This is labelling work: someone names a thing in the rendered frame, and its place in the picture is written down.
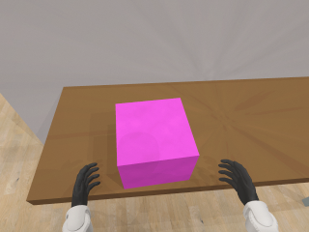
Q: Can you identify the robot right forearm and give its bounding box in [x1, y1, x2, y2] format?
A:
[242, 200, 279, 232]

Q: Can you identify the left robot hand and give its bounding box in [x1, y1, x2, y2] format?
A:
[71, 162, 100, 208]

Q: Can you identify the carton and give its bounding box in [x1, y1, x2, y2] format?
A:
[115, 98, 200, 189]

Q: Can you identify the table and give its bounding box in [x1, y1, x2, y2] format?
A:
[26, 76, 309, 207]

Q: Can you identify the robot left forearm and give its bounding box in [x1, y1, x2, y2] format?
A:
[62, 205, 94, 232]

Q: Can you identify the right robot hand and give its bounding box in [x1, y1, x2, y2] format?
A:
[218, 159, 260, 206]

